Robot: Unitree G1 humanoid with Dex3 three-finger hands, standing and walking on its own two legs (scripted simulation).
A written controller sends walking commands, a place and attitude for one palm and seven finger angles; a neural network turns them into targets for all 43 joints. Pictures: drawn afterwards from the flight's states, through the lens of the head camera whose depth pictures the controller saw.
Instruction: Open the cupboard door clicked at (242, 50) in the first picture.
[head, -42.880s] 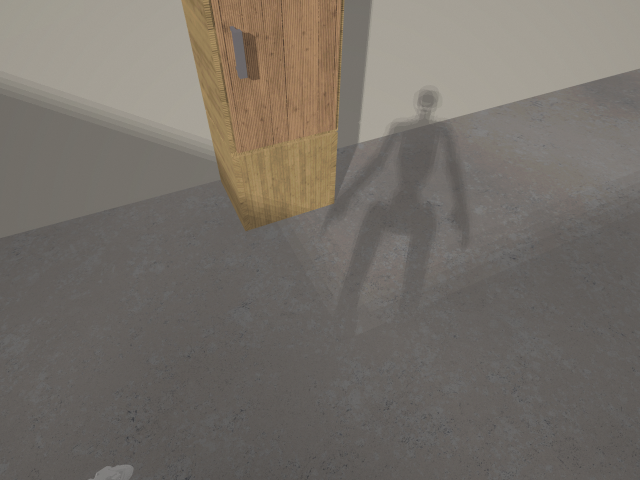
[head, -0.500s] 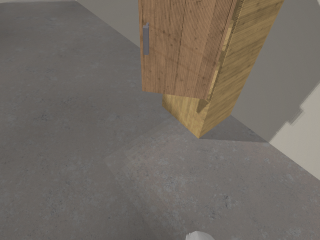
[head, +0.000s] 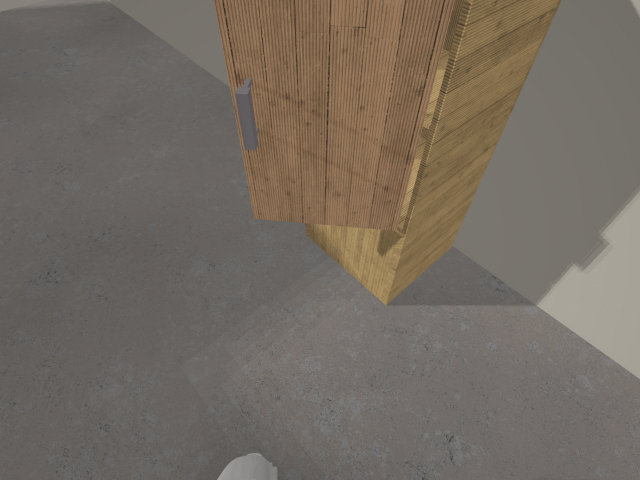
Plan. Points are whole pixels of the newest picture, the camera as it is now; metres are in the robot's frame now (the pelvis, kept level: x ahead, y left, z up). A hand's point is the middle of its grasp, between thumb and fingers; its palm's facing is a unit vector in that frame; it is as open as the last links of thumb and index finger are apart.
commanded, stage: take the last steps up to it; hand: left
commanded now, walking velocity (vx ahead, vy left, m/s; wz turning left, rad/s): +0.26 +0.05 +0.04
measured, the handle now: (249, 114) +0.78 +0.19 +0.01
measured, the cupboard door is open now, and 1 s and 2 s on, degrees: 42 42 42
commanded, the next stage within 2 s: come to a stop and stand still in 0.26 s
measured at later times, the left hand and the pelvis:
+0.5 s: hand (169, 437) +0.20 +0.25 -0.18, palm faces +0.04 -0.98 -0.20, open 7.3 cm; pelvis +0.15 +0.06 +0.00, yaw -1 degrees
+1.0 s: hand (169, 442) +0.20 +0.25 -0.19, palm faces +0.03 -0.98 -0.19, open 7.3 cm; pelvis +0.14 +0.06 -0.02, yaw -1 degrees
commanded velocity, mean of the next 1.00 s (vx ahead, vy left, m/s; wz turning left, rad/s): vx -0.02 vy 0.01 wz -0.01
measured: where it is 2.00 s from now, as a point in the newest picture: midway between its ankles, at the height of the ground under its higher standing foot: outside the picture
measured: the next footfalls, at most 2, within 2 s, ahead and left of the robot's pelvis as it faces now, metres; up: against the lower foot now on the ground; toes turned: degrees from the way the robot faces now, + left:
left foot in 0.18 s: +0.19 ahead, +0.14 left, +0.00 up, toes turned +7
right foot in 0.60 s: +0.23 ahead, -0.07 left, +0.00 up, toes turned -2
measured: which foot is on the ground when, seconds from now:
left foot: up 0.00-0.16, down 0.18-0.66, up 0.68-0.90, down 0.92-1.00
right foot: down 0.00-0.18, up 0.20-0.58, down 0.60-1.00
